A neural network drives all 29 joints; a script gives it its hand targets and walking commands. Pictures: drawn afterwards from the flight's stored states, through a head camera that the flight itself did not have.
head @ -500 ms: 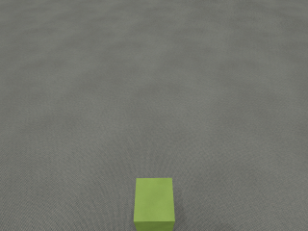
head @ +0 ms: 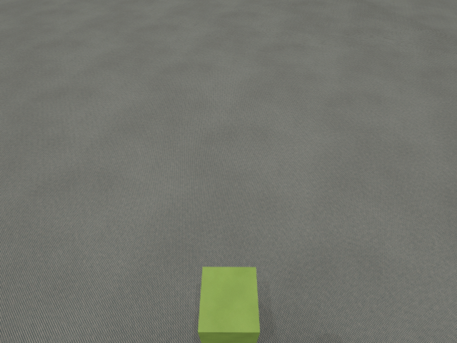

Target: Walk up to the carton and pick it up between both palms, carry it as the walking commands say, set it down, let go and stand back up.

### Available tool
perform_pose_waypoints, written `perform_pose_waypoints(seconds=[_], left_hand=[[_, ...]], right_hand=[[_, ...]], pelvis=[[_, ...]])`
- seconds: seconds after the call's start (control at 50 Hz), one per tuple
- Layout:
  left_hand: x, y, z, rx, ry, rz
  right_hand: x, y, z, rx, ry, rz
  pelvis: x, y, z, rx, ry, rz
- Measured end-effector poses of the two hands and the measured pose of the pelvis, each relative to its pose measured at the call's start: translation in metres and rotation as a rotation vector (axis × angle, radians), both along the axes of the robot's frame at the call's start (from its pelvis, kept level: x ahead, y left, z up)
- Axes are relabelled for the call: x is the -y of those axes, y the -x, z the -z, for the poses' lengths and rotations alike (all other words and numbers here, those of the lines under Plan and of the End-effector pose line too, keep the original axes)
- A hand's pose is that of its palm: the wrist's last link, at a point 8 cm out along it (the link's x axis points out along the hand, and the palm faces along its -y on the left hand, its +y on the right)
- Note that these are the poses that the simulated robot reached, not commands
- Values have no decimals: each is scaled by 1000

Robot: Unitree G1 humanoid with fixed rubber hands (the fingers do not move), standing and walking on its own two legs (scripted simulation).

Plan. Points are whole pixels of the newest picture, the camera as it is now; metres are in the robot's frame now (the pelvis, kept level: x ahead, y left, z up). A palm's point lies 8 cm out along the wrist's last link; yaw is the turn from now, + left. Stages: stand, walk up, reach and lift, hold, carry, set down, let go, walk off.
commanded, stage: walk up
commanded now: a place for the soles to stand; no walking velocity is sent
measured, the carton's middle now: (229, 309) +0.38 +0.01 -0.64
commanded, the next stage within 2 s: reach and lift in 0.28 s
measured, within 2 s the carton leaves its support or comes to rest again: neither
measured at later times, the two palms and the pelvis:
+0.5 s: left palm out of the picture +0.15 +0.29 -0.10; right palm out of the picture +0.15 -0.27 -0.12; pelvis -0.02 +0.00 -0.01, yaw +1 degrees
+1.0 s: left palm (120, 305) +0.26 +0.24 -0.16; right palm (350, 314) +0.24 -0.25 -0.17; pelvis -0.02 +0.00 -0.06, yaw -1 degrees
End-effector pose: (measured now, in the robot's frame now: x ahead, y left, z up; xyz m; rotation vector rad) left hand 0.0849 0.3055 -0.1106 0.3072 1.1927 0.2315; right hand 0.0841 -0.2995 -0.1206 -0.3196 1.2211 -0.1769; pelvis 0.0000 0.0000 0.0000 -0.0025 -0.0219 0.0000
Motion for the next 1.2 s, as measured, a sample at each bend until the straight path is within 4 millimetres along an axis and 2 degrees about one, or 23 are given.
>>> perform_pose_waypoints(seconds=[0.34,0.38,0.44,0.52,0.66,0.8,0.92,1.04,1.2], left_hand=[[-5,8,4,-7,5,-26],[-1,-5,2,37,23,-17],[10,-37,-3,115,45,38],[21,-69,-6,137,35,70],[32,-85,-2,156,56,33],[40,-111,23,178,81,49],[52,-146,47,234,103,93],[66,-184,52,336,118,105],[69,-207,67,390,143,63]], right_hand=[[-4,-14,-3,15,3,-21],[-7,-27,-6,71,-6,-13],[-19,-52,-10,142,-39,-41],[-30,-72,-3,123,-68,-52],[-32,-95,4,182,-79,-44],[-38,-127,16,230,-74,-43],[-43,-143,39,252,-83,-7],[-50,-159,58,324,-127,31],[-68,-194,70,413,-166,7]], pelvis=[[-3,-2,2,-3,0,-15],[-3,3,6,-6,-1,-12],[0,14,11,14,0,-10],[5,19,13,6,7,-20],[7,5,22,-77,2,0],[7,3,38,-188,-4,7],[3,11,54,-318,-1,5],[-5,25,69,-422,-9,34],[-11,51,85,-512,-40,61]])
